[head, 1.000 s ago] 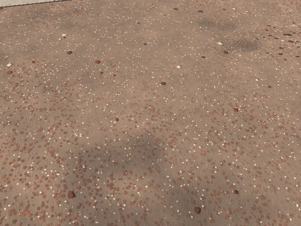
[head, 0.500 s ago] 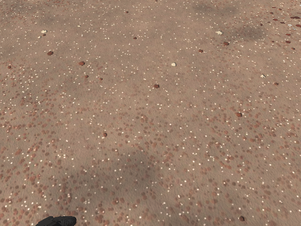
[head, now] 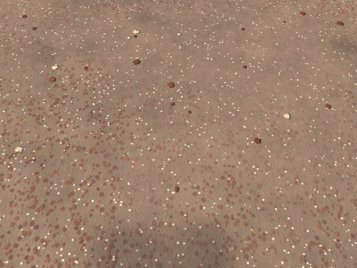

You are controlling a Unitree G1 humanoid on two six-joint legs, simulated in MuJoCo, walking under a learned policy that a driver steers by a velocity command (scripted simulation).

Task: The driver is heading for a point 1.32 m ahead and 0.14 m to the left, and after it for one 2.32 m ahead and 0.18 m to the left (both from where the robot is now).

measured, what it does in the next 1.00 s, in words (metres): steps on the spot, turning left: right foot, then left foot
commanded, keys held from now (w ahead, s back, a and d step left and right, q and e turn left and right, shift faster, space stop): q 0.48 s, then no key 0.32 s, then w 0.20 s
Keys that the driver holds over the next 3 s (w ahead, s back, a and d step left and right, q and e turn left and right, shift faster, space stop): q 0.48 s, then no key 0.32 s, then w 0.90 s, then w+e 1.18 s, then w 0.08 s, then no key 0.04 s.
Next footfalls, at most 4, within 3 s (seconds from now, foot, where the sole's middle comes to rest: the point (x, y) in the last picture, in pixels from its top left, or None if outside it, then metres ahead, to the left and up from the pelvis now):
0.40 right None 0.16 -0.15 -0.76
0.80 left None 0.06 0.09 -0.76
1.18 right None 0.27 -0.10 -0.76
1.70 left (114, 238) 0.51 0.24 -0.76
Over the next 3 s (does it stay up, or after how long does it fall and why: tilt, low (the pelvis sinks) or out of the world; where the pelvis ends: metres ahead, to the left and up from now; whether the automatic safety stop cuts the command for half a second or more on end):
stays up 1.10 0.21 0.02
